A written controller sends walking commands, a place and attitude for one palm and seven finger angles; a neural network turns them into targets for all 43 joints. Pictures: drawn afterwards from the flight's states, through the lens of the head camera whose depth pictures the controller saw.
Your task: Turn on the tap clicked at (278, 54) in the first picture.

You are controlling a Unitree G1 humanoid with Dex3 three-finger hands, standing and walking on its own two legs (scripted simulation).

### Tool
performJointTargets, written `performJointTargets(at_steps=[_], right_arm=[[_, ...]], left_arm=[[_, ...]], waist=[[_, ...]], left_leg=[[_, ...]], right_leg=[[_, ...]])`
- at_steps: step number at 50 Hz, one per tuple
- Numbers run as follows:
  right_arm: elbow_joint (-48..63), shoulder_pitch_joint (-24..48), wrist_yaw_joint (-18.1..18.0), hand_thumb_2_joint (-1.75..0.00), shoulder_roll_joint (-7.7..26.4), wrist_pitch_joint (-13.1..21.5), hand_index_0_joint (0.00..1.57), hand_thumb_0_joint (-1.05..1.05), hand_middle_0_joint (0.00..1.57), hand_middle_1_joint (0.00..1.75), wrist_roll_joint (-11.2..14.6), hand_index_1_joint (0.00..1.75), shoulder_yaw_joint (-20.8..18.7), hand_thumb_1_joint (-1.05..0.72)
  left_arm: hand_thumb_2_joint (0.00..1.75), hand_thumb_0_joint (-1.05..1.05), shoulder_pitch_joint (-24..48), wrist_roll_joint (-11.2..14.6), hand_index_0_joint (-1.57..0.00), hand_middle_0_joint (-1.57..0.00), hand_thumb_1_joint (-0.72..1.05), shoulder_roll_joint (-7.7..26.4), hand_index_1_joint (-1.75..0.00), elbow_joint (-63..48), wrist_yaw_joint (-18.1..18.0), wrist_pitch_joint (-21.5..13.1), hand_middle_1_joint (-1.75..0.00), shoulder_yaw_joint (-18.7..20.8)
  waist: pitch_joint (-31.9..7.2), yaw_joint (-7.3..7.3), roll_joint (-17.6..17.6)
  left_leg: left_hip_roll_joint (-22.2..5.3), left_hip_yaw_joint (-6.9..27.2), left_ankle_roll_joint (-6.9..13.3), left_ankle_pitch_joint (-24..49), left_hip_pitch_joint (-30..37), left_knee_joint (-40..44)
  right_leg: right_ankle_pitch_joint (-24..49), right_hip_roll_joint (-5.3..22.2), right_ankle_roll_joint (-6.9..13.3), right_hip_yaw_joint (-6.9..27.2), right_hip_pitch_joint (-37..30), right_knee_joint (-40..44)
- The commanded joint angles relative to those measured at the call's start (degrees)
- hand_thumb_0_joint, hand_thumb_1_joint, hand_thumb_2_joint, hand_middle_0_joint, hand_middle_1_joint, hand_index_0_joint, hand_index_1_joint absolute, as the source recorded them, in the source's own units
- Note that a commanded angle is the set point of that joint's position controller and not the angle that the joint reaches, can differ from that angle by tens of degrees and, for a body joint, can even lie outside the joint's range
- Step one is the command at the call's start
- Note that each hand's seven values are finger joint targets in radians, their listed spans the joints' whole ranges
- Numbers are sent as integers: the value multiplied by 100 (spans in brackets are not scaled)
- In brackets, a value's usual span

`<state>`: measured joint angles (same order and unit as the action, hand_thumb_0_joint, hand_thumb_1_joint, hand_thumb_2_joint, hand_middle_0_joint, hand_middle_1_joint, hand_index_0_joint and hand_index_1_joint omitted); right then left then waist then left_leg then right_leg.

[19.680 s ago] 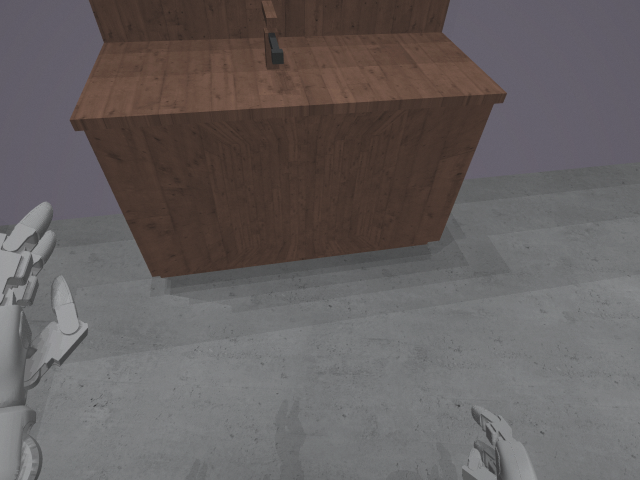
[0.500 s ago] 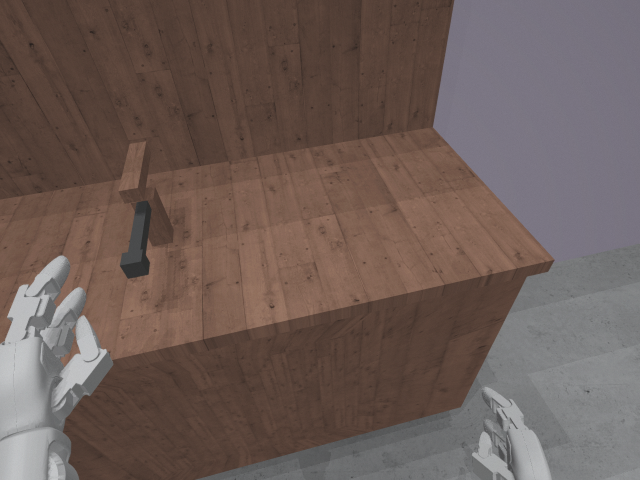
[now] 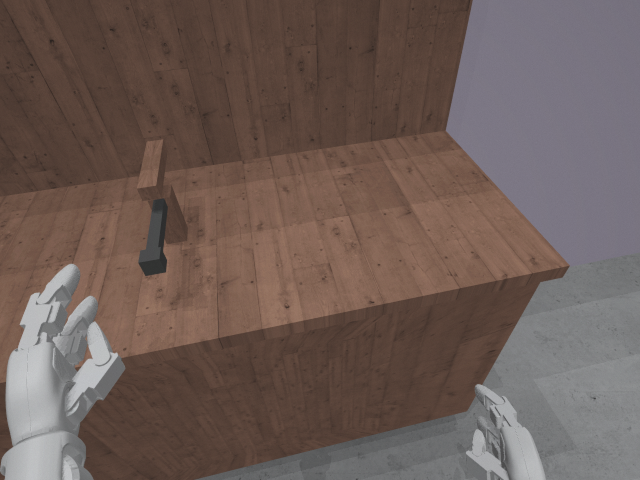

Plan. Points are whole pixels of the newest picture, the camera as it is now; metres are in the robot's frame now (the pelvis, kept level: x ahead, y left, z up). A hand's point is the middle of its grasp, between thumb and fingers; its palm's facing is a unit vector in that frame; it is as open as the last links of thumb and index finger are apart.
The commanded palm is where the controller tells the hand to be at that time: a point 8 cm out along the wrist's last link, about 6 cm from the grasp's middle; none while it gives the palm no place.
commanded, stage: turn the palm inward beside the body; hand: left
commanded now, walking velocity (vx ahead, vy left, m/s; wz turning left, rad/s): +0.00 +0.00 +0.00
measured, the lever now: (153, 261) +0.36 +0.29 +0.08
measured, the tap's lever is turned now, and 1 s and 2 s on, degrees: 0 0 0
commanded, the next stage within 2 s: reach beside the lever's end, fingers flat in 0.32 s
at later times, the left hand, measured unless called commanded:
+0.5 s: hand (127, 353) +0.19 +0.22 +0.14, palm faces +0.50 -0.86 -0.12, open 7.4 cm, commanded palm +0.15 +0.27 +0.14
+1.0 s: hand (130, 331) +0.22 +0.24 +0.13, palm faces +0.54 -0.83 -0.12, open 7.5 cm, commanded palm +0.18 +0.28 +0.13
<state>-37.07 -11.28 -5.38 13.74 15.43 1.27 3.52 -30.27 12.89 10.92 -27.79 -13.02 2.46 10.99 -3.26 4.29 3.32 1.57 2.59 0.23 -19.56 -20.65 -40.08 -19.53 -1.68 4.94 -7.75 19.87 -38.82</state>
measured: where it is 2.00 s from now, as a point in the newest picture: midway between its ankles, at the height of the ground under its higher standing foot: outside the picture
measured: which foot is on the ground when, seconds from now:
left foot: down 0.00-1.00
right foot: down 0.00-1.00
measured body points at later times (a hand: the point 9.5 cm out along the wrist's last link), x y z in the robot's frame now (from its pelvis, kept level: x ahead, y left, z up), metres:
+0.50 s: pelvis +0.01 -0.01 +0.00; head -0.01 -0.04 +0.45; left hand +0.16 +0.26 +0.15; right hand +0.21 -0.22 -0.07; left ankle +0.02 +0.12 -0.72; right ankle +0.02 -0.06 -0.72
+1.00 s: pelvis +0.00 -0.02 +0.00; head +0.00 -0.05 +0.45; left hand +0.19 +0.28 +0.14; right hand +0.19 -0.25 -0.08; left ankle +0.02 +0.12 -0.72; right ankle +0.02 -0.06 -0.72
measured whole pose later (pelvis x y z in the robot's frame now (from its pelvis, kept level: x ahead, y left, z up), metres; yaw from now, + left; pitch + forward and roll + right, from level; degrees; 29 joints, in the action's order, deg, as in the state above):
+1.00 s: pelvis +0.00 -0.02 +0.00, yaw -1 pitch +1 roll +1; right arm -38.8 -11.0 -5.7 14.6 13.2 1.5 2.2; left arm -20.1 13.6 12.3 -14.3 -12.6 0.5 15.9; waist -2.8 3.3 3.4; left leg 0.4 2.5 -1.0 -18.8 -20.2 -38.0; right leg -19.0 -2.9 6.3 -7.6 20.0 -37.4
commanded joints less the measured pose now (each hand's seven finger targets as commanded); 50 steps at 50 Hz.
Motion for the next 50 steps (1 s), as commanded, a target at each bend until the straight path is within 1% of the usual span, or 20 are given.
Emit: performJointTargets(at_steps=[1, 3, 9, 11, 13, 21, 24, 25, 26, 28, 30, 31, 32, 35, 36, 38, 41, 45, 47, 50], right_arm=[[966, 871, -51, -90, 590, 328, 20, 0, 20, 30, 50, 30, -262, -90], [979, 814, -39, -90, 582, 322, 20, 0, 20, 30, 22, 30, -278, -90], [981, 780, -13, -90, 591, 305, 20, 0, 20, 30, 11, 30, -280, -90], [981, 781, -20, -90, 599, 297, 20, 0, 20, 30, 8, 30, -286, -90], [991, 744, -12, -90, 590, 281, 20, 0, 20, 30, 9, 30, -298, -90], [986, 756, -15, -90, 591, 233, 20, 0, 20, 30, 25, 30, -302, -90], [938, 763, -39, -90, 607, 187, 20, 0, 20, 30, 9, 30, -307, -90], [910, 768, -49, -90, 605, 182, 20, 0, 20, 30, 18, 30, -323, -90], [895, 804, -51, -90, 591, 181, 20, 0, 20, 30, 38, 30, -311, -90], [908, 783, -43, -90, 582, 188, 20, 0, 20, 30, 36, 30, -299, -90], [869, 806, -66, -90, 606, 207, 20, 0, 20, 30, 29, 30, -303, -90], [827, 818, -80, -90, 604, 200, 20, 0, 20, 30, 52, 30, -305, -90], [847, 825, -78, -90, 591, 208, 20, 0, 20, 30, 40, 30, -304, -90], [843, 813, -66, -90, 614, 213, 20, 0, 20, 30, 28, 30, -316, -90], [821, 837, -67, -90, 606, 204, 20, 0, 20, 30, 44, 30, -314, -90], [801, 797, -73, -90, 605, 164, 20, 0, 20, 30, 38, 30, -324, -90], [805, 820, -56, -90, 596, 134, 20, 0, 20, 30, 51, 30, -336, -90], [787, 816, -56, -90, 617, 112, 20, 0, 20, 30, 33, 30, -345, -90], [750, 826, -67, -90, 602, 107, 20, 0, 20, 30, 44, 30, -362, -90], [718, 852, -87, -90, 624, 119, 20, 0, 20, 30, 50, 30, -355, -90]], left_arm=[[90, 0, 382, -101, -20, -20, 90, 818, -30, -1326, -26, -280, -30, 520], [90, 0, 356, -91, -20, -20, 90, 722, -30, -1366, -45, -296, -30, 468], [90, 0, 365, -99, -20, -20, 90, 691, -30, -1350, -35, -353, -30, 437], [90, 0, 338, -109, -20, -20, 90, 829, -30, -1381, -59, -358, -30, 593], [90, 0, 296, -83, -20, -20, 90, 688, -30, -1308, -36, -357, -30, 481], [90, 0, 343, -84, -20, -20, 90, 817, -30, -1340, -25, -354, -30, 588], [90, 0, 643, -38, -20, -20, 90, 829, -30, -1048, -22, -368, -30, 634], [90, 0, 667, -18, -20, -20, 90, 905, -30, -957, -27, -386, -30, 749], [90, 0, 713, -61, -20, -20, 90, 934, -30, -998, -32, -411, -30, 756], [90, 0, 756, -35, -20, -20, 90, 806, -30, -855, -2, -444, -30, 625], [90, 0, 1075, 6, -20, -20, 90, 900, -30, -746, 10, -478, -30, 686], [90, 0, 1144, -26, -20, -20, 90, 1017, -30, -640, -3, -480, -30, 806], [90, 0, 1232, -16, -20, -20, 90, 863, -30, -642, 9, -493, -30, 657], [90, 0, 1235, -16, -20, -20, 90, 948, -30, -509, 27, -496, -30, 713], [90, 0, 1265, -52, -20, -20, 90, 1017, -30, -461, 14, -480, -30, 777], [90, 0, 1263, 11, -20, -20, 90, 1088, -30, -186, 7, -456, -30, 927], [90, 0, 1430, -24, -20, -20, 90, 1145, -30, -283, -16, -488, -30, 1006], [90, 0, 1593, 31, -20, -20, 90, 1118, -29, -15, 2, -563, -29, 998], [90, 0, 1696, 22, -19, -19, 90, 1181, -29, 57, -11, -606, -29, 1108], [90, 0, 2031, 25, -19, -19, 90, 1203, -28, 236, 46, -653, -28, 1049]], waist=[[-234, 42, -4], [-382, 32, -218], [-351, 28, -114], [-456, 74, -90], [-453, 31, -356], [-452, 64, -162], [-347, -22, -450], [-337, -6, -440], [-337, 24, -81], [-302, -7, -123], [-316, -44, -359], [-282, -34, -230], [-375, -59, -279], [-463, -29, -287], [-489, -17, -106], [-422, -27, -572], [-570, 9, -140], [-485, -62, -416], [-572, -45, -200], [-450, -113, -241]], left_leg=[[-36, 179, 193, 467, -32, 716], [-41, 182, 180, 646, 27, 707], [-33, 165, 164, 795, 70, 691], [-15, 156, 164, 880, 72, 681], [-28, 137, 172, 943, 78, 650], [6, 91, 194, 1022, 68, 595], [9, 86, 212, 803, -21, 595], [5, 86, 204, 788, -53, 591], [27, 63, 203, 813, 12, 589], [28, 69, 193, 738, -19, 602], [30, 87, 211, 628, -82, 586], [35, 79, 210, 596, -81, 602], [40, 77, 208, 601, -39, 608], [41, 62, 201, 672, -76, 601], [49, 43, 204, 712, -38, 601], [34, 55, 197, 667, -177, 604], [36, 10, 185, 783, -90, 609], [32, 11, 198, 717, -187, 571], [39, -13, 188, 753, -146, 575], [31, 4, 191, 613, -200, 579]], right_leg=[[277, 323, -381, 574, -196, 982], [499, 304, -386, 517, -270, 913], [716, 300, -373, 507, -272, 882], [837, 307, -372, 526, -352, 864], [973, 309, -393, 530, -378, 874], [1162, 355, -402, 631, -457, 929], [918, 349, -451, 695, -377, 1022], [887, 361, -451, 741, -413, 1052], [891, 370, -418, 755, -390, 1051], [821, 367, -427, 747, -346, 1051], [671, 383, -461, 835, -379, 1124], [575, 383, -446, 849, -377, 1152], [590, 397, -457, 844, -391, 1133], [731, 413, -464, 887, -490, 1124], [789, 410, -453, 889, -487, 1112], [778, 418, -498, 944, -547, 1157], [917, 431, -469, 936, -597, 1105], [921, 436, -522, 1004, -548, 1142], [948, 458, -505, 1043, -602, 1139], [677, 454, -504, 1061, -484, 1191]])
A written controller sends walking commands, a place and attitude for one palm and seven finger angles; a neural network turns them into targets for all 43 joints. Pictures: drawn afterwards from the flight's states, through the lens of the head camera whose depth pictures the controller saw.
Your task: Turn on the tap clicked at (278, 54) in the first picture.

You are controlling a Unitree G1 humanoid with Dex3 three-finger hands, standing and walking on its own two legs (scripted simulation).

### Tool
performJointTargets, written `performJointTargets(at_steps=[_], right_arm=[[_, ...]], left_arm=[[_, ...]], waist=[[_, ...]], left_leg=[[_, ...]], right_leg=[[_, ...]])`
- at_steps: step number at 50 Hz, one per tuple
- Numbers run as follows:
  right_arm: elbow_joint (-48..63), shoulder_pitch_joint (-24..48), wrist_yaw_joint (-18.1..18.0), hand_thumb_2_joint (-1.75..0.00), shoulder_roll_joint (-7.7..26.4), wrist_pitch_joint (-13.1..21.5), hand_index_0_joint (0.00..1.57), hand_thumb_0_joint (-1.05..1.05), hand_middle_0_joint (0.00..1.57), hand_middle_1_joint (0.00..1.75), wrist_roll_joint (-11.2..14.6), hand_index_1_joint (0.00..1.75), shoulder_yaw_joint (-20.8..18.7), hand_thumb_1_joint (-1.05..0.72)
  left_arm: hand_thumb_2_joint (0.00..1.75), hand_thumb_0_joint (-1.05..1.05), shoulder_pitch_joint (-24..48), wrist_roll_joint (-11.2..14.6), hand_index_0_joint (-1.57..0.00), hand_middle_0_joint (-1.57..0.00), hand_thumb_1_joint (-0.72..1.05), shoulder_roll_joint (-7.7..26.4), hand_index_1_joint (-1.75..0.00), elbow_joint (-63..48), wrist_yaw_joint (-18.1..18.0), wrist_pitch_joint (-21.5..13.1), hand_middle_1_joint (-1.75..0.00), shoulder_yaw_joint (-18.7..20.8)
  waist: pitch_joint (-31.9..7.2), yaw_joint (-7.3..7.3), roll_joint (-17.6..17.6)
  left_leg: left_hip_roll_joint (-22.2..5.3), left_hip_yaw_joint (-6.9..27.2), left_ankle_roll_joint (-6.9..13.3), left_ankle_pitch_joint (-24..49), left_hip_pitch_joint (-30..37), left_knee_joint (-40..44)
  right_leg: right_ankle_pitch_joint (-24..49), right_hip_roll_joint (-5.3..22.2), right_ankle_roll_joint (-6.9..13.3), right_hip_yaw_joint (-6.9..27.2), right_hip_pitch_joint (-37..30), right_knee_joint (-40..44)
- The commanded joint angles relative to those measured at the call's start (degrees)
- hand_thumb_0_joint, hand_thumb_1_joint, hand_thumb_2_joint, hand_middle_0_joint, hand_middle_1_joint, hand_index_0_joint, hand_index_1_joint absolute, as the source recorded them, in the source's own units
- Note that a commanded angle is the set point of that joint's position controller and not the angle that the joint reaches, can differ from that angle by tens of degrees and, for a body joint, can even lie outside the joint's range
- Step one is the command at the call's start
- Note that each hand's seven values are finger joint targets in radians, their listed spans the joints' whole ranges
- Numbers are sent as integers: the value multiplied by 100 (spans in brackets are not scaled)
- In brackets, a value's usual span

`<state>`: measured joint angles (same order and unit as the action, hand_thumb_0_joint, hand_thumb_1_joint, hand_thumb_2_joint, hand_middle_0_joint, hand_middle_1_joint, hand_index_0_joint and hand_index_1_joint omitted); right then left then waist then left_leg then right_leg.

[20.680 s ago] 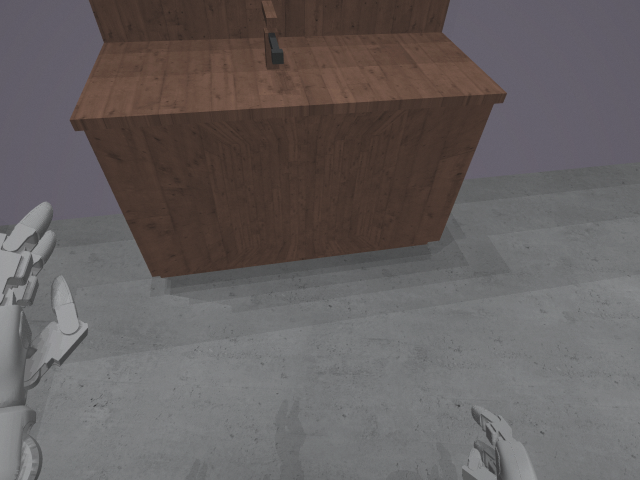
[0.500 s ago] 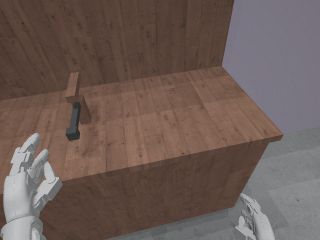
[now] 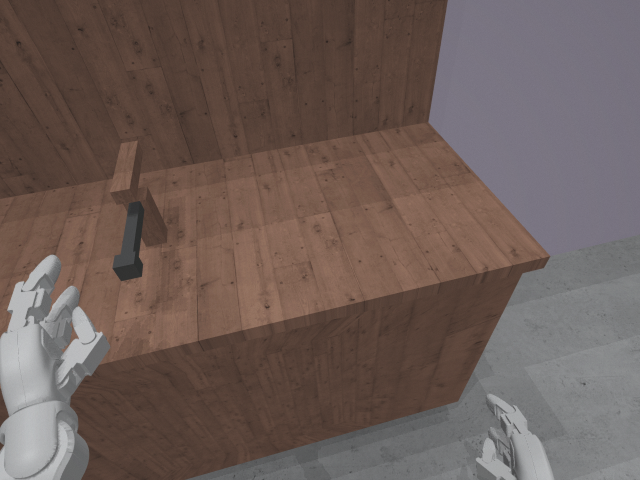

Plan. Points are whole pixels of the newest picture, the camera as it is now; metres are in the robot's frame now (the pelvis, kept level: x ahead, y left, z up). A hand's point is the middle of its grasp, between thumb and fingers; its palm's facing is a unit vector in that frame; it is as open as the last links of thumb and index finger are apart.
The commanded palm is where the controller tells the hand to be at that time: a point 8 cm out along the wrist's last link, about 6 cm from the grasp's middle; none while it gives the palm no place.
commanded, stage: reach beside the lever's end, fingers flat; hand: left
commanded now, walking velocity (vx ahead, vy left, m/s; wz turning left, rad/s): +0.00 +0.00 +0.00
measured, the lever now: (128, 266) +0.35 +0.31 +0.08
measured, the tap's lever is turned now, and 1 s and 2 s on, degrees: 0 0 0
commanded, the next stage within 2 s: push the lever round in 1.62 s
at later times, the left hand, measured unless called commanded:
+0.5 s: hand (96, 312) +0.26 +0.29 +0.11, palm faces +0.56 -0.82 -0.10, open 7.6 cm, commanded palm +0.22 +0.34 +0.11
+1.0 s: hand (93, 296) +0.29 +0.33 +0.09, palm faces +0.57 -0.82 -0.08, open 7.8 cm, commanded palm +0.25 +0.36 +0.09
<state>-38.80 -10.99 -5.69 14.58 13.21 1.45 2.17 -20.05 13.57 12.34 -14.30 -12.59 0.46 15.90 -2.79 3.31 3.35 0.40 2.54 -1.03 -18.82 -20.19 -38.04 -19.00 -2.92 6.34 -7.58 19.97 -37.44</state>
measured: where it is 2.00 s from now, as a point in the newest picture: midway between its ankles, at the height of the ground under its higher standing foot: outside the picture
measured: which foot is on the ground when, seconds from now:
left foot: down 0.00-1.00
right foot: down 0.00-1.00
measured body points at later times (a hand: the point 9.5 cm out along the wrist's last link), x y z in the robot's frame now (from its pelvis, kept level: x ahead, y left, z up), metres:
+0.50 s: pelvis +0.00 +0.01 +0.00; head +0.01 -0.01 +0.45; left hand +0.23 +0.34 +0.12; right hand +0.18 -0.22 -0.09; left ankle +0.01 +0.14 -0.72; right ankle +0.02 -0.04 -0.72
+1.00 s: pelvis +0.00 +0.03 +0.00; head +0.02 +0.02 +0.45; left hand +0.26 +0.37 +0.10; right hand +0.17 -0.21 -0.10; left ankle +0.01 +0.14 -0.72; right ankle +0.02 -0.04 -0.72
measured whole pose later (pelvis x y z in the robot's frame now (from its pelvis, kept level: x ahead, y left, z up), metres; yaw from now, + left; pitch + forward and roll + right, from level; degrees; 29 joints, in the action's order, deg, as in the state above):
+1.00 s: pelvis +0.00 +0.03 +0.00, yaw -1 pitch +4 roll +0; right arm -39.7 -11.3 -5.0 14.8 10.3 0.8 1.5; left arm -0.7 11.3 14.6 11.5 -10.3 -7.9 22.2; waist -2.8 1.6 2.2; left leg 1.6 0.9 1.2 -19.2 -24.9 -39.6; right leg -18.4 -1.7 3.9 -6.0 24.5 -38.1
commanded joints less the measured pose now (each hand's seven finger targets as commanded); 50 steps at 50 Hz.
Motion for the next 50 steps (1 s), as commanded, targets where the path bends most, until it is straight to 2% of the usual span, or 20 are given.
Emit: performJointTargets(at_steps=[1, 4, 7, 10, 11, 12, 15, 17, 21, 22, 23, 29, 35, 36, 39, 40, 41, 45, 46, 50], right_arm=[[860, 840, -69, -90, 546, 340, 20, 0, 20, 30, 45, 30, -221, -90], [799, 854, -99, -90, 566, 310, 20, 0, 20, 30, 51, 30, -234, -90], [789, 844, -87, -90, 542, 323, 20, 0, 20, 30, 58, 30, -245, -90], [800, 753, -72, -90, 592, 321, 20, 0, 20, 30, 38, 30, -270, -90], [790, 747, -67, -90, 596, 301, 20, 0, 20, 30, 45, 30, -275, -90], [799, 741, -60, -90, 581, 287, 20, 0, 20, 30, 47, 30, -259, -90], [786, 734, -69, -90, 607, 266, 20, 0, 20, 30, 47, 30, -278, -90], [812, 722, -55, -90, 598, 274, 20, 0, 20, 30, 43, 30, -278, -90], [759, 692, -58, -90, 640, 262, 20, 0, 20, 30, 30, 30, -295, -90], [772, 672, -45, -90, 634, 262, 20, 0, 20, 30, 15, 30, -288, -90], [759, 652, -46, -90, 649, 252, 20, 0, 20, 30, 23, 30, -313, -90], [734, 672, -62, -90, 672, 211, 20, 0, 20, 30, 15, 30, -282, -90], [722, 551, -27, -90, 708, 174, 20, 0, 20, 30, -9, 30, -322, -90], [727, 577, -21, -90, 709, 150, 20, 0, 20, 30, -5, 30, -326, -90], [755, 522, 13, -90, 707, 106, 20, 0, 20, 30, -18, 30, -328, -90], [760, 507, 11, -90, 721, 85, 20, 0, 20, 30, -15, 30, -346, -90], [743, 533, 4, -90, 731, 51, 20, 0, 20, 30, -13, 30, -345, -90], [748, 495, 25, -90, 709, 7, 20, 0, 20, 30, -36, 30, -350, -90], [713, 494, 19, -90, 722, -6, 20, 0, 20, 30, -30, 30, -350, -90], [664, 449, -8, -90, 758, -25, 20, 0, 20, 30, -40, 30, -347, -90]], left_arm=[[90, 0, 1070, -53, -19, -19, 90, 1125, -28, -1038, -7, -469, -28, 632], [90, 0, 1449, 7, -19, -19, 90, 1238, -27, -685, 61, -456, -27, 728], [90, 0, 1483, -51, -19, -19, 90, 1184, -26, -651, 79, -493, -26, 670], [90, 0, 1418, -11, -18, -18, 90, 1270, -25, -396, 124, -547, -25, 817], [90, 0, 1334, -26, -18, -18, 90, 1372, -25, -303, 116, -553, -25, 979], [90, 0, 1484, -6, -18, -18, 90, 1196, -25, -278, 148, -566, -25, 789], [90, 0, 1758, -1, -18, -18, 90, 1360, -24, -110, 167, -611, -24, 933], [90, 0, 1771, -70, -18, -18, 90, 1259, -24, -134, 147, -669, -24, 816], [90, 0, 2042, -101, -18, -18, 90, 1451, -22, 101, 143, -780, -22, 1006], [90, 0, 2109, -94, -17, -17, 90, 1285, -22, 121, 176, -808, -22, 824], [90, 0, 2018, -82, -17, -17, 90, 1428, -22, 216, 186, -824, -22, 983], [90, 0, 2630, -115, -17, -17, 90, 1387, -20, 592, 234, -887, -20, 847], [90, 0, 2742, -173, -16, -16, 90, 1454, -19, 878, 230, -1018, -19, 913], [90, 0, 2673, -218, -16, -16, 90, 1497, -19, 864, 212, -1023, -19, 981], [90, 0, 2697, -195, -16, -16, 90, 1399, -18, 990, 205, -1036, -18, 902], [90, 0, 2666, -176, -16, -16, 90, 1493, -18, 1078, 196, -1047, -18, 1024], [90, 0, 2717, -217, -16, -16, 90, 1593, -17, 1107, 177, -1064, -17, 1121], [90, 0, 2980, -230, -16, -16, 90, 1516, -16, 1117, 200, -1193, -16, 1017], [90, 0, 3087, -285, -15, -15, 90, 1662, -16, 1134, 180, -1231, -16, 1121], [90, 0, 3544, -243, -15, -15, 90, 1609, -15, 1475, 269, -1326, -15, 992]], waist=[[-507, -17, -290], [-537, -52, -398], [-769, -15, 93], [-852, 0, -412], [-886, 67, -295], [-842, -14, -347], [-794, -24, -351], [-852, -14, -102], [-873, -49, -196], [-927, -67, -189], [-995, -49, -176], [-918, -124, -75], [-1141, -103, -207], [-1176, -63, 53], [-1135, -84, -124], [-1134, -65, -314], [-1099, -68, -249], [-1152, -113, -5], [-1150, -128, 109], [-1146, -249, -90]], left_leg=[[152, 17, 330, 533, -246, 382], [154, 8, 321, 419, -337, 373], [165, -20, 303, 598, -165, 416], [149, -9, 317, 780, -220, 409], [155, -20, 318, 864, -222, 426], [161, -26, 318, 834, -219, 438], [153, -30, 316, 788, -260, 452], [164, -45, 320, 882, -125, 478], [156, -32, 328, 905, -137, 471], [173, -29, 323, 937, -115, 477], [162, -34, 314, 920, -134, 466], [172, 5, 309, 726, -178, 492], [147, 43, 275, 1028, -138, 480], [145, 31, 273, 1106, -83, 476], [137, 58, 248, 1113, -127, 482], [129, 63, 254, 1066, -198, 487], [126, 44, 270, 1123, -193, 475], [133, 46, 240, 1077, -181, 441], [122, 66, 242, 1063, -176, 430], [130, 90, 259, 837, -268, 382]], right_leg=[[589, 572, -641, 1054, -497, 1067], [410, 607, -677, 1155, -524, 1134], [680, 587, -613, 1063, -594, 1012], [1130, 547, -656, 1001, -706, 919], [1238, 531, -632, 966, -757, 877], [1231, 528, -650, 938, -700, 865], [1133, 509, -635, 940, -664, 884], [1209, 480, -593, 845, -595, 822], [1236, 444, -574, 801, -553, 793], [1293, 442, -573, 779, -557, 755], [1271, 434, -572, 795, -580, 764], [967, 397, -543, 738, -382, 749], [1316, 351, -513, 648, -463, 601], [1354, 350, -496, 642, -442, 580], [1359, 328, -493, 607, -414, 564], [1309, 319, -503, 607, -443, 574], [1373, 324, -503, 607, -425, 570], [1297, 310, -489, 620, -332, 526], [1236, 307, -475, 615, -270, 505], [1055, 288, -490, 632, -141, 500]])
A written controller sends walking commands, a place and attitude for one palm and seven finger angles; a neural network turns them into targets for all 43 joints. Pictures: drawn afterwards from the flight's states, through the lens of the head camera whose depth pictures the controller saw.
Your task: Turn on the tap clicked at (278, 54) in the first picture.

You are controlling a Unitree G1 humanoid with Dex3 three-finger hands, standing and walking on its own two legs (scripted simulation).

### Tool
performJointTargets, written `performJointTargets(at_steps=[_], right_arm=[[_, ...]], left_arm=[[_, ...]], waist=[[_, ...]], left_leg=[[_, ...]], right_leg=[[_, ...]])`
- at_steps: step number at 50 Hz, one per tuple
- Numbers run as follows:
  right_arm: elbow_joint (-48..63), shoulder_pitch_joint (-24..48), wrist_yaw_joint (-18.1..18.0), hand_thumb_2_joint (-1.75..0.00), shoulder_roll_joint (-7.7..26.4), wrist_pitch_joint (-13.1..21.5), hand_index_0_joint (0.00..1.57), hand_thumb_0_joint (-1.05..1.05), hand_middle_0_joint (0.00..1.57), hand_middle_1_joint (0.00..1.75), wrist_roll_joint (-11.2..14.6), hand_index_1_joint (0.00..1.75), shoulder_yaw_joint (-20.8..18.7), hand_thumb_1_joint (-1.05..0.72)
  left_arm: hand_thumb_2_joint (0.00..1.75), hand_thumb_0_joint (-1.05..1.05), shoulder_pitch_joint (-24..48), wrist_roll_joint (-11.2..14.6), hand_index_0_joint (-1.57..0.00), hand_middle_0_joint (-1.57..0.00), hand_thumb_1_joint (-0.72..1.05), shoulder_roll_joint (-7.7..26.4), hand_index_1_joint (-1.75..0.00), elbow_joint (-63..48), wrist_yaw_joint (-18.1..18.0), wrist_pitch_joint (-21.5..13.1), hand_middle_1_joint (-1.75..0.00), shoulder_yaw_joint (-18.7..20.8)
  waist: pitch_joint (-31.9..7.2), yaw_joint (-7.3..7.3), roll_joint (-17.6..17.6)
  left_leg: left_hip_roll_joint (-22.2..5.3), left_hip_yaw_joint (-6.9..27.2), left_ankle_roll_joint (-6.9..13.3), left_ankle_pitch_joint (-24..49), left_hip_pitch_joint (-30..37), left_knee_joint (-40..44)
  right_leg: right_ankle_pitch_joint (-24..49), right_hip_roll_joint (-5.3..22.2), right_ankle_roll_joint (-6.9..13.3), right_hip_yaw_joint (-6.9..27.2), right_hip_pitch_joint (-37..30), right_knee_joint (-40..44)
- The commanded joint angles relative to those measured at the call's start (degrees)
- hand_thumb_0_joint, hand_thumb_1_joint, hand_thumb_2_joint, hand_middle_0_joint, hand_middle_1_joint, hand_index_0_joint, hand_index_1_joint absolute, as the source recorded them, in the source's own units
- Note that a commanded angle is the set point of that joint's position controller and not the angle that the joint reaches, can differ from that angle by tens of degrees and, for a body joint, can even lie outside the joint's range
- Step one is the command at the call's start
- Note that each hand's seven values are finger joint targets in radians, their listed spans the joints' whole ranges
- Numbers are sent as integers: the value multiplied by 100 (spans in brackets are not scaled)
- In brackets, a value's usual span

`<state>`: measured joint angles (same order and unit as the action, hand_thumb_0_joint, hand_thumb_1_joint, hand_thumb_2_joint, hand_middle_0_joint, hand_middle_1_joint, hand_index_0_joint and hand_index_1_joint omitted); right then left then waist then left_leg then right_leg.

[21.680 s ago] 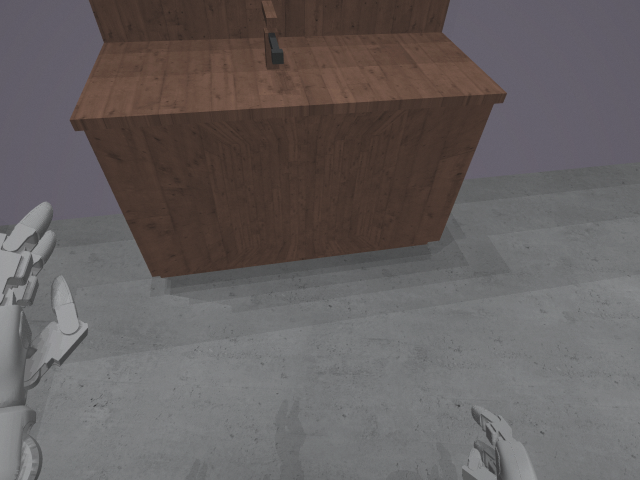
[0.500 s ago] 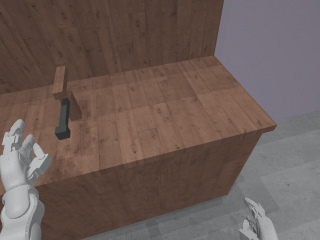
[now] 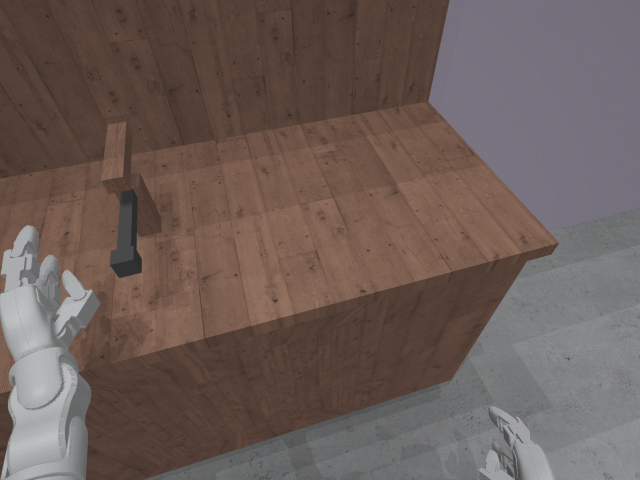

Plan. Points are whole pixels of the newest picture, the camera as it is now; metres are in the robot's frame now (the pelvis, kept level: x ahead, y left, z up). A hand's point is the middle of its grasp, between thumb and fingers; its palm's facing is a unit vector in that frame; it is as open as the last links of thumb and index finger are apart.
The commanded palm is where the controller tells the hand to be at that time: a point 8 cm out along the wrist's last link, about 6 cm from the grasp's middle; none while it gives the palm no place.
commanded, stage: reach beside the lever's end, fingers flat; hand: left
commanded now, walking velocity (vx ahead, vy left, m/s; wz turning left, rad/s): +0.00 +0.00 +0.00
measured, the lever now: (126, 261) +0.35 +0.28 +0.08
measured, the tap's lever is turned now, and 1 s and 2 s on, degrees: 0 0 20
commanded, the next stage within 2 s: push the lever round in 0.62 s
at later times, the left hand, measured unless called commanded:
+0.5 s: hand (96, 283) +0.32 +0.31 +0.08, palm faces +0.57 -0.81 -0.08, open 7.8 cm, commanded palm +0.27 +0.35 +0.08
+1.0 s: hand (106, 281) +0.32 +0.30 +0.08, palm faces +0.57 -0.82 -0.07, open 7.8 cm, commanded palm +0.27 +0.33 +0.08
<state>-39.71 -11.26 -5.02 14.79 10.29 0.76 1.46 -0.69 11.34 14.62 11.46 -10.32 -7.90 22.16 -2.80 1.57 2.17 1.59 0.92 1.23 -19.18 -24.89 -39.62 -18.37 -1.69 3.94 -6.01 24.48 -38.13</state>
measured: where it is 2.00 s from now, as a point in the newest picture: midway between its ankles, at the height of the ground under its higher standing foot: outside the picture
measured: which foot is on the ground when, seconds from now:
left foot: down 0.00-1.00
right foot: down 0.00-1.00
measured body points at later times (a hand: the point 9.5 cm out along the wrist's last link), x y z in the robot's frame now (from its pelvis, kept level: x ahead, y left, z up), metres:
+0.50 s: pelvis +0.00 +0.01 +0.00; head +0.04 +0.00 +0.45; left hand +0.28 +0.35 +0.09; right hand +0.14 -0.25 -0.11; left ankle +0.01 +0.11 -0.72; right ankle +0.01 -0.07 -0.72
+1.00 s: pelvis +0.00 +0.01 +0.00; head +0.04 +0.00 +0.44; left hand +0.28 +0.34 +0.08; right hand +0.16 -0.24 -0.10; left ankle +0.01 +0.11 -0.72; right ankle +0.01 -0.07 -0.72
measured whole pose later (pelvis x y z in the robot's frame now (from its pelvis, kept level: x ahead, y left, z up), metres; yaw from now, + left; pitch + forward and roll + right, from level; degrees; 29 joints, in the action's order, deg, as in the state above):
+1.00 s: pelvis +0.00 +0.01 +0.00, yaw +0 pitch +7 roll -1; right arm -38.8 -11.9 -4.2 14.6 6.8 0.3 1.2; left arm 5.4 9.8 14.8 19.2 -10.4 -10.8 22.4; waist -4.0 0.7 2.0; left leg 1.5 1.0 1.8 -20.7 -28.5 -42.5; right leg -19.2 -1.8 3.4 -6.0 27.5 -39.7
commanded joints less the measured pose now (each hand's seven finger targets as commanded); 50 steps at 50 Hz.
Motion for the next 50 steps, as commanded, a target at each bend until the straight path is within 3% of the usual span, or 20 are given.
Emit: performJointTargets(at_steps=[1, 5, 6, 8, 12, 16, 20, 21, 24, 26, 30, 33, 37, 38, 40, 41, 42, 45, 46, 50], right_arm=[[730, 454, -87, -90, 744, 253, 20, 0, 20, 30, 38, 30, -288, -90], [714, 368, -102, -90, 782, 215, 20, 0, 20, 30, 28, 30, -277, -90], [704, 364, -108, -90, 785, 194, 20, 0, 20, 30, 45, 30, -289, -90], [729, 300, -78, -90, 769, 171, 20, 0, 20, 30, 29, 30, -295, -90], [733, 208, -59, -90, 806, 73, 20, 0, 20, 30, 30, 30, -310, -90], [788, 159, -8, -90, 795, 37, 20, 0, 20, 30, 15, 30, -343, -90], [802, 158, 15, -90, 799, 8, 20, 0, 20, 30, 19, 30, -355, -90], [789, 169, 12, -90, 787, 5, 20, 0, 20, 30, 18, 30, -348, -90], [781, 139, 6, -90, 805, -26, 20, 0, 20, 30, 7, 30, -360, -90], [743, 145, -15, -90, 802, -54, 20, 0, 20, 30, 11, 30, -365, -90], [774, 133, 11, -90, 780, -23, 20, 0, 20, 30, -5, 30, -366, -90], [733, 148, -8, -90, 797, -49, 20, 0, 20, 30, 19, 30, -354, -90], [773, 150, -9, -90, 787, -59, 20, 0, 20, 30, 11, 30, -351, -90], [798, 165, 4, -90, 772, -51, 20, 0, 20, 30, 6, 30, -349, -90], [795, 151, 15, -90, 787, -49, 20, 0, 20, 30, -7, 30, -355, -90], [777, 167, 9, -90, 778, -69, 20, 0, 20, 30, 7, 30, -360, -90], [800, 151, 24, -90, 774, -76, 20, 0, 20, 30, -1, 30, -342, -90], [800, 194, 12, -90, 768, -98, 20, 0, 20, 30, -8, 30, -336, -90], [778, 201, 4, -90, 766, -110, 20, 0, 20, 30, 2, 30, -337, -90], [820, 180, 42, -90, 745, -112, 20, 0, 20, 30, -25, 30, -346, -90]], left_arm=[[90, 0, 1650, -61, -15, -15, 90, 1538, -15, -1085, 36, -523, -15, 513], [90, 0, 1956, -40, -15, -15, 90, 1500, -15, -655, 138, -519, -15, 385], [90, 0, 1988, -82, -15, -15, 90, 1702, -15, -648, 119, -546, -15, 579], [90, 0, 2021, -96, -15, -15, 90, 1565, -15, -620, 130, -577, -15, 432], [90, 0, 2028, -89, -15, -15, 90, 1740, -15, -216, 117, -579, -15, 642], [90, 0, 1724, -102, -15, -15, 90, 1720, -15, -362, 117, -660, -15, 691], [90, 0, 1853, -86, -15, -15, 90, 1617, -15, -456, 114, -718, -15, 556], [90, 0, 1821, -106, -15, -15, 90, 1665, -15, -534, 73, -746, -15, 643], [90, 0, 1857, -88, -15, -15, 90, 1644, -15, -458, 88, -741, -15, 584], [90, 0, 1843, -126, -15, -15, 90, 1884, -15, -464, 59, -764, -15, 830], [90, 0, 1726, -96, -15, -15, 90, 1550, -15, -567, 140, -801, -15, 505], [90, 0, 1850, -76, -15, -15, 90, 1540, -15, -332, 150, -748, -15, 510], [90, 0, 1820, -105, -15, -15, 90, 1636, -15, -483, 120, -733, -15, 581], [90, 0, 1863, -97, -15, -15, 90, 1428, -15, -578, 132, -737, -15, 380], [90, 0, 1827, -89, -15, -15, 90, 1391, -15, -550, 112, -737, -15, 356], [90, 0, 1703, -133, -15, -15, 90, 1574, -15, -528, 65, -728, -15, 559], [90, 0, 1814, -137, -15, -15, 90, 1388, -15, -534, 59, -705, -15, 364], [90, 0, 2054, -138, -15, -15, 90, 1373, -15, -542, 22, -682, -15, 308], [90, 0, 2046, -180, -15, -15, 90, 1524, -15, -577, -24, -692, -15, 466], [90, 0, 1917, -206, -15, -15, 90, 1290, -15, -636, -53, -729, -15, 232]], waist=[[-1203, -41, 152], [-1216, -105, 2], [-1258, -57, 197], [-1437, -62, 249], [-1364, -51, -57], [-1539, 38, 148], [-1402, -71, 108], [-1419, -11, 262], [-1440, -96, 113], [-1452, -36, 211], [-1513, -70, 271], [-1284, -121, 62], [-1477, -61, 204], [-1532, -95, 244], [-1457, -104, 67], [-1469, -38, 190], [-1470, -94, 119], [-1415, -148, 128], [-1425, -102, 225], [-1578, -92, 140]], left_leg=[[7, 245, 38, 914, 220, 529], [19, 290, 37, 748, 126, 513], [8, 276, 36, 840, 151, 501], [11, 293, 8, 978, 228, 482], [3, 305, 32, 936, 10, 455], [-4, 272, 18, 1232, 120, 407], [-32, 283, 6, 1137, 90, 416], [-28, 295, -5, 1205, 131, 422], [-25, 277, 2, 1127, 65, 397], [-26, 262, 16, 1146, 54, 392], [-28, 289, -21, 1263, 190, 380], [-37, 309, -6, 1044, 58, 401], [-27, 318, -35, 1220, 165, 402], [-19, 304, -39, 1247, 203, 377], [-26, 298, -40, 1309, 171, 368], [-41, 303, -42, 1356, 151, 358], [-20, 307, -42, 1346, 146, 352], [-14, 288, -29, 1160, 120, 348], [-22, 293, -26, 1163, 126, 343], [-29, 296, -70, 1375, 202, 331]], right_leg=[[1002, 166, -236, 477, -610, 549], [853, 145, -243, 466, -511, 537], [925, 152, -224, 481, -548, 520], [1041, 139, -220, 445, -556, 451], [1032, 118, -240, 448, -568, 436], [1281, 104, -227, 446, -678, 389], [1172, 82, -231, 431, -532, 400], [1183, 87, -215, 426, -552, 388], [1161, 86, -239, 438, -525, 385], [1177, 94, -225, 460, -588, 384], [1229, 74, -217, 427, -529, 362], [1071, 73, -227, 417, -417, 399], [1183, 80, -210, 411, -519, 362], [1211, 83, -219, 419, -493, 356], [1307, 78, -225, 406, -517, 361], [1298, 77, -210, 415, -536, 338], [1322, 88, -221, 405, -513, 329], [1202, 89, -228, 433, -445, 370], [1183, 94, -215, 443, -462, 370], [1357, 79, -208, 413, -543, 315]])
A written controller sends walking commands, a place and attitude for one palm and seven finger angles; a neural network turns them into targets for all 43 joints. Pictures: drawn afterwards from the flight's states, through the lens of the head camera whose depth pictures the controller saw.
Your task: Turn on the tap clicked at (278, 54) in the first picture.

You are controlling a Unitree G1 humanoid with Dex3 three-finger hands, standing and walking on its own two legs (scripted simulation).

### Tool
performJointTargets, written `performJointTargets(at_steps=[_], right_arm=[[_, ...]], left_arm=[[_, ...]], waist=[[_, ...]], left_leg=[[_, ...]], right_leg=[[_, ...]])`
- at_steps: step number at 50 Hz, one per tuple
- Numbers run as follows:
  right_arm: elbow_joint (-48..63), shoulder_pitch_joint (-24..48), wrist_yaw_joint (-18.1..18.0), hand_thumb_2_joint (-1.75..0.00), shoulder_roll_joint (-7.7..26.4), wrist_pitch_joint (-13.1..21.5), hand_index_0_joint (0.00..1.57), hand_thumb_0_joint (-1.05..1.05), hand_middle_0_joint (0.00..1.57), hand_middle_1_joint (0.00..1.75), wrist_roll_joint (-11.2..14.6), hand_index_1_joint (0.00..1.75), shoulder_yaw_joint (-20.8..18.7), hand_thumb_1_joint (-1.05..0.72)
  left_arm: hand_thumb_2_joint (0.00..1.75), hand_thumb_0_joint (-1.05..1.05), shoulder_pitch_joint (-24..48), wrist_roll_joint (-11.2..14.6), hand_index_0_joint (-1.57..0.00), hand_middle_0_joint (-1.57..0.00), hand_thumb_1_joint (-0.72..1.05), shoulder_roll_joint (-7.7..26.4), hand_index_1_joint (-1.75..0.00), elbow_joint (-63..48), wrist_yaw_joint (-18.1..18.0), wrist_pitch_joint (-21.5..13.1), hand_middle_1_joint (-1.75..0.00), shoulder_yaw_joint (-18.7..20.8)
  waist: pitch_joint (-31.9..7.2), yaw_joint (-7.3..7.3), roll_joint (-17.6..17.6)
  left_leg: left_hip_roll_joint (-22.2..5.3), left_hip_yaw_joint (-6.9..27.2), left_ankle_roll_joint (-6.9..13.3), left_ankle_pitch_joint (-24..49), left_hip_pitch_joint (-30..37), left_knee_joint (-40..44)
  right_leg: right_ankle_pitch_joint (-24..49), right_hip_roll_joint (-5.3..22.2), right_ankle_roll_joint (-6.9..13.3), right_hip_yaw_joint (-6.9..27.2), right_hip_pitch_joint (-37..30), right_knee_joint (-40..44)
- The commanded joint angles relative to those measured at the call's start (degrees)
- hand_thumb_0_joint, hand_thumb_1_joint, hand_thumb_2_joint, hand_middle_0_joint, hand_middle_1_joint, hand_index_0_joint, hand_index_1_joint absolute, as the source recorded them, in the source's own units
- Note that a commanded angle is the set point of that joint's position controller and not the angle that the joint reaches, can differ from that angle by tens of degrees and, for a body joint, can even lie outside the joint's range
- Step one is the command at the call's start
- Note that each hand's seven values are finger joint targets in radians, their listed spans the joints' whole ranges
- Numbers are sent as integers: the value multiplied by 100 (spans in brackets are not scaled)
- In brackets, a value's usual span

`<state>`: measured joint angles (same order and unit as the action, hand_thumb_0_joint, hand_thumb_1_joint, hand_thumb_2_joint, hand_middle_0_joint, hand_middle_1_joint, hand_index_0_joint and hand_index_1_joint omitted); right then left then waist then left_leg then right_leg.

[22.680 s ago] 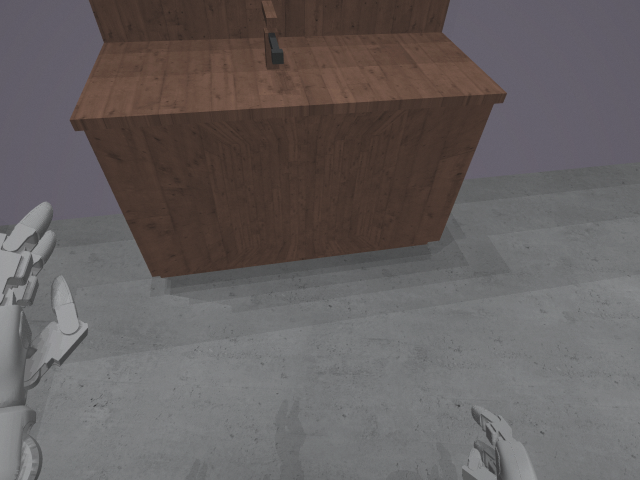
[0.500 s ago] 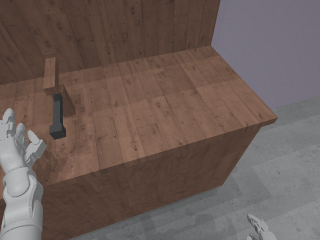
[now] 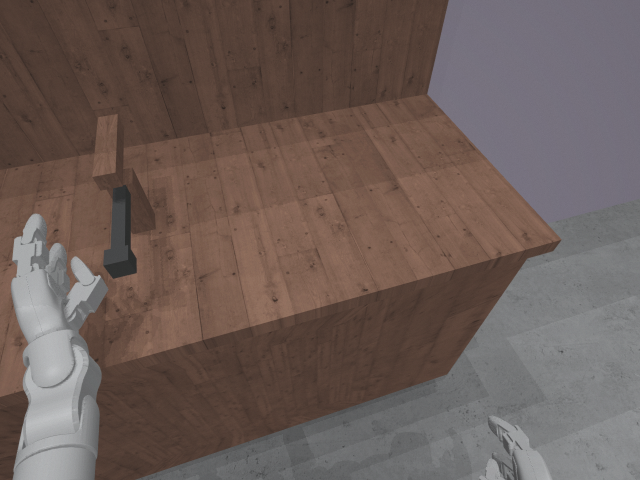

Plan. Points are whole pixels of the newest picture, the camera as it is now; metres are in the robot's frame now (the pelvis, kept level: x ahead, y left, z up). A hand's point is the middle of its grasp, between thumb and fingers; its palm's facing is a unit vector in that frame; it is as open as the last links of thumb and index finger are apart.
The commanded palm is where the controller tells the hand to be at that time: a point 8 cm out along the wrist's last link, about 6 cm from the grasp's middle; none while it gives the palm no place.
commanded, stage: push the lever round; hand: left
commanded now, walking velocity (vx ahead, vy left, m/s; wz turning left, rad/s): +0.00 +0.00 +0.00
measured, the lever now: (120, 261) +0.34 +0.28 +0.09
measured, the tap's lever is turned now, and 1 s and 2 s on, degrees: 0 20 48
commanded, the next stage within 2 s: none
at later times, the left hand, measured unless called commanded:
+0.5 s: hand (125, 281) +0.32 +0.26 +0.09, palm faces +0.57 -0.82 -0.07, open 7.8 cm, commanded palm +0.27 +0.29 +0.08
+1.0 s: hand (164, 267) +0.34 +0.22 +0.09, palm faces +0.65 -0.76 -0.05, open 7.8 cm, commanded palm +0.29 +0.25 +0.08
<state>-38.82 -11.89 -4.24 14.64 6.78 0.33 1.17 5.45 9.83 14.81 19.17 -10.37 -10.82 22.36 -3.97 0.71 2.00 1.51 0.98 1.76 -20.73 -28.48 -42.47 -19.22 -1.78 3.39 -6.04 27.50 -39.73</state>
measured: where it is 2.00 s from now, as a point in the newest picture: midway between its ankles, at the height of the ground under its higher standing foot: outside the picture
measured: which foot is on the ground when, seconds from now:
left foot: down 0.00-1.00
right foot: down 0.00-1.00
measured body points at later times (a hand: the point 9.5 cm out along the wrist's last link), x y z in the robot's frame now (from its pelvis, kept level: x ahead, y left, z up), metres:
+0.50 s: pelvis +0.00 -0.01 +0.00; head +0.02 -0.02 +0.45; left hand +0.28 +0.30 +0.09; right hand +0.15 -0.25 -0.10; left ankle +0.01 +0.10 -0.71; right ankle +0.01 -0.08 -0.71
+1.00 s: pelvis -0.01 -0.02 +0.00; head +0.02 -0.03 +0.45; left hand +0.30 +0.26 +0.09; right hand +0.15 -0.26 -0.11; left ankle +0.01 +0.10 -0.71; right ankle +0.01 -0.08 -0.71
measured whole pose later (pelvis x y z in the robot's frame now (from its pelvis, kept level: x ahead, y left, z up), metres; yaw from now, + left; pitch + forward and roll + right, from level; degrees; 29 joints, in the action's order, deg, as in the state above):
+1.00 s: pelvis -0.01 -0.02 +0.00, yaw +0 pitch +6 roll +0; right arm -39.1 -10.4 -3.3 13.9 2.6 -0.9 0.8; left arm 10.7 4.2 7.6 19.4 -27.6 -8.2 13.8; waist -4.3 0.0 2.3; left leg 1.1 1.7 0.5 -20.1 -28.2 -42.1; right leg -19.2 -2.2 4.7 -6.7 27.5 -40.3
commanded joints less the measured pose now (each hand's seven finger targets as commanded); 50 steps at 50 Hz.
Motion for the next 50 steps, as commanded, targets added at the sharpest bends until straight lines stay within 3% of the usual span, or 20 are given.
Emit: performJointTargets(at_steps=[1, 2, 4, 6, 8, 11, 14, 16, 17, 18, 19, 21, 22, 28, 31, 35, 36, 41, 42, 50], right_arm=[[727, 251, -34, -90, 765, 226, 20, 0, 20, 30, 28, 30, -326, -90], [754, 264, -13, -90, 733, 221, 20, 0, 20, 30, 31, 30, -319, -90], [765, 277, 0, -90, 743, 220, 20, 0, 20, 30, 31, 30, -317, -90], [734, 313, -23, -90, 755, 192, 20, 0, 20, 30, 50, 30, -313, -90], [779, 328, -8, -90, 729, 192, 20, 0, 20, 30, 40, 30, -319, -90], [777, 345, -1, -90, 733, 179, 20, 0, 20, 30, 27, 30, -314, -90], [771, 366, 14, -90, 719, 178, 20, 0, 20, 30, 18, 30, -309, -90], [757, 380, -5, -90, 728, 151, 20, 0, 20, 30, 24, 30, -315, -90], [771, 380, 3, -90, 709, 143, 20, 0, 20, 30, 17, 30, -294, -90], [757, 401, -10, -90, 713, 136, 20, 0, 20, 30, 29, 30, -308, -90], [755, 419, -9, -90, 705, 143, 20, 0, 20, 30, 23, 30, -281, -90], [749, 434, -20, -90, 705, 150, 20, 0, 20, 30, 28, 30, -291, -90], [773, 426, -7, -90, 695, 159, 20, 0, 20, 30, 12, 30, -286, -90], [734, 457, 2, -90, 698, 121, 20, 0, 20, 30, -6, 30, -295, -90], [751, 513, 6, -90, 676, 57, 20, 0, 20, 30, -16, 30, -289, -90], [783, 543, 20, -90, 660, -3, 20, 0, 20, 30, -46, 30, -288, -90], [769, 581, 7, -90, 662, -36, 20, 0, 20, 30, -33, 30, -281, -90], [758, 603, 14, -90, 645, -99, 20, 0, 20, 30, -60, 30, -282, -90], [775, 623, 30, -90, 610, -110, 20, 0, 20, 30, -67, 30, -270, -90], [741, 621, 60, -90, 595, -217, 20, 0, 20, 30, -122, 30, -308, -90]], left_arm=[[90, 0, 1170, -74, -15, -15, 90, 1421, -15, -1412, -83, -442, -15, 388], [90, 0, 1192, -85, -15, -15, 90, 1275, -15, -1540, -92, -457, -15, 236], [90, 0, 1154, -62, -15, -15, 90, 1112, -15, -1488, -112, -416, -15, 83], [90, 0, 1110, -85, -15, -15, 90, 1248, -15, -1327, -184, -355, -15, 256], [90, 0, 1193, -92, -15, -15, 90, 1034, -15, -1492, -227, -362, -15, 45], [90, 0, 1073, -155, -15, -15, 90, 1117, -15, -1589, -326, -379, -15, 103], [90, 0, 1267, -160, -15, -15, 90, 946, -15, -1607, -352, -407, -15, -111], [90, 0, 1120, -181, -15, -15, 90, 1219, -15, -1583, -401, -407, -15, 183], [90, 0, 1320, -185, -15, -15, 90, 964, -15, -1603, -382, -403, -15, -99], [90, 0, 1315, -179, -15, -15, 90, 1086, -15, -1543, -402, -394, -15, 27], [90, 0, 1533, -183, -15, -15, 90, 906, -15, -1572, -388, -396, -15, -216], [90, 0, 1497, -228, -15, -15, 90, 1000, -15, -1605, -432, -428, -15, -102], [90, 0, 1519, -237, -15, -15, 90, 823, -15, -1659, -432, -435, -15, -309], [90, 0, 1616, -252, -15, -15, 90, 770, -15, -1395, -736, -371, -15, -265], [90, 0, 1715, -384, -15, -15, 90, 767, -15, -1493, -916, -332, -15, -303], [90, 0, 1770, -410, -15, -15, 90, 595, -15, -1390, -1116, -248, -15, -433], [90, 0, 1831, -465, -15, -15, 90, 739, -15, -1407, -1184, -235, -15, -311], [90, 0, 2041, -583, -15, -15, 90, 588, -15, -1367, -1434, -196, -15, -470], [90, 0, 2203, -593, -15, -15, 90, 341, -15, -1410, -1477, -184, -15, -708], [90, 0, 2235, -736, -15, -15, 90, 174, -15, -1250, -1904, -40, -15, -779]], waist=[[-1489, 67, 238], [-1533, 43, 365], [-1409, -8, 129], [-1192, 27, 57], [-1325, 9, 83], [-1356, 60, 165], [-1287, -49, -12], [-1336, 44, 124], [-1337, -55, 10], [-1287, -20, 59], [-1251, -104, 107], [-1256, -31, 234], [-1352, -72, 266], [-1299, -67, -189], [-1374, -48, 106], [-1409, -71, -186], [-1352, -58, -9], [-1388, -77, -31], [-1366, -143, 1], [-1558, -118, -217]], left_leg=[[-28, 292, -123, 1575, 554, 609], [-17, 273, -131, 1641, 611, 593], [-36, 295, -137, 1562, 556, 608], [-34, 303, -100, 1333, 403, 655], [-26, 284, -117, 1345, 495, 660], [-21, 277, -107, 1427, 500, 647], [-26, 268, -87, 1237, 478, 639], [-8, 247, -71, 1224, 404, 637], [-1, 242, -55, 1216, 444, 625], [-14, 239, -60, 1161, 403, 628], [2, 241, -50, 1045, 421, 629], [0, 258, -57, 1044, 451, 649], [9, 243, -54, 1086, 527, 626], [10, 239, -11, 922, 385, 589], [31, 217, -10, 933, 396, 585], [31, 202, 8, 845, 332, 583], [23, 211, 3, 825, 317, 588], [26, 217, 7, 823, 322, 574], [26, 199, 9, 844, 379, 569], [18, 186, 2, 1065, 384, 511]], right_leg=[[1459, 93, -142, 430, -900, 470], [1527, 99, -142, 435, -903, 451], [1447, 82, -156, 403, -832, 476], [1285, 94, -154, 416, -813, 531], [1288, 99, -159, 411, -830, 524], [1361, 101, -150, 434, -890, 510], [1258, 108, -174, 440, -813, 546], [1262, 119, -159, 485, -923, 551], [1304, 133, -179, 478, -882, 546], [1255, 127, -171, 493, -865, 562], [1150, 134, -185, 496, -784, 580], [1092, 128, -154, 494, -805, 583], [1157, 138, -165, 499, -802, 566], [1095, 160, -208, 527, -815, 635], [1091, 191, -203, 565, -846, 624], [1037, 202, -232, 580, -900, 688], [982, 208, -213, 594, -870, 688], [986, 225, -212, 607, -889, 691], [1028, 239, -225, 597, -839, 695], [1348, 255, -234, 600, -990, 673]])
